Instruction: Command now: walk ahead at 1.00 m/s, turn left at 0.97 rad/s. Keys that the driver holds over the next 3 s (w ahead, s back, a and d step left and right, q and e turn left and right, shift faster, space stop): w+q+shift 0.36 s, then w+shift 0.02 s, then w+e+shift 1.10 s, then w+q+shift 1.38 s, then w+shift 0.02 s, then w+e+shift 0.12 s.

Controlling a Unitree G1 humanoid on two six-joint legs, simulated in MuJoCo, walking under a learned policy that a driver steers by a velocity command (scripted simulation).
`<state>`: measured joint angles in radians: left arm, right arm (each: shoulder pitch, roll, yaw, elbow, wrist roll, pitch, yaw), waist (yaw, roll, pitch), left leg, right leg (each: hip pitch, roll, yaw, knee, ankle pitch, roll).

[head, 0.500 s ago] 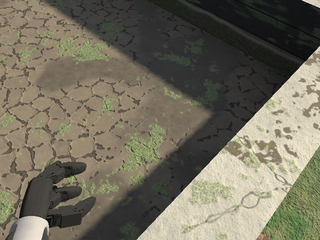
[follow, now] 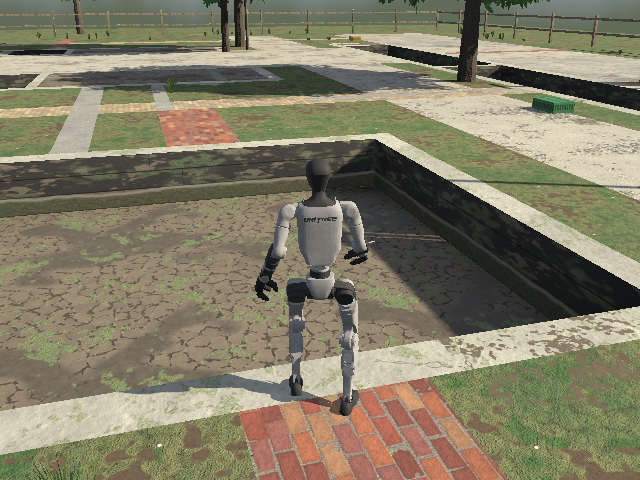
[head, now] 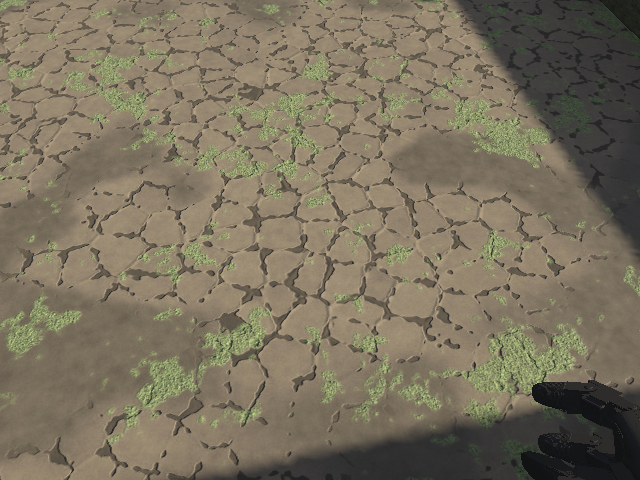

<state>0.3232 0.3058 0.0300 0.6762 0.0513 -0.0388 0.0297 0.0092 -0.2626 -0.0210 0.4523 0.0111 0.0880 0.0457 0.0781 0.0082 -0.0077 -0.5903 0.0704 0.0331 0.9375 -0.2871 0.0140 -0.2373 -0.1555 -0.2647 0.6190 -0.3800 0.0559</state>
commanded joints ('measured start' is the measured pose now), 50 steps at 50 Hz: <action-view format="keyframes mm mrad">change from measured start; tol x16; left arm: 1 -13 160 57 -47 -16 20 2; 6 -424 79 28 -301 -12 42 27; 26 -145 41 10 -131 -21 44 -27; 32 -398 16 -26 -159 -70 64 -25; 50 -377 -6 -3 -182 -84 90 -32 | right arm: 1 -123 -33 -12 -99 17 -29 8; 4 326 -137 -55 74 22 -59 -21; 6 336 -264 -93 55 25 -34 -52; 11 2 -45 -2 -2 -28 -67 -57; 50 -64 -27 -3 -27 -47 -85 -63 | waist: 1 -6 -193 -9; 5 -268 437 -176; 8 -124 78 -122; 23 -57 54 -90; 25 -16 -287 -154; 37 -123 120 -128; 50 -77 25 -67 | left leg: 1 137 -14 90 -138 -111 42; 3 489 -148 99 -268 -33 68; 5 797 76 -513 -401 508 217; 6 746 170 -568 -443 482 247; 11 101 4 -406 -387 203 191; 22 173 -23 -535 -423 170 182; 24 7 -146 -380 -146 173 79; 26 -173 -231 -209 41 -171 6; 34 475 -62 -39 -294 178 -49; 50 498 97 -13 -439 14 -6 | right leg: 1 18 -217 92 -175 268 -97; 3 -48 -114 -5 281 601 -64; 5 -817 158 175 828 -168 30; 6 -842 111 306 878 -115 46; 18 -366 155 333 387 93 10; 23 109 140 288 -6 249 -56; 25 309 -37 640 -23 394 -215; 27 195 -114 833 -158 376 -298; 32 -197 81 598 -177 466 -145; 50 -291 216 406 39 300 -117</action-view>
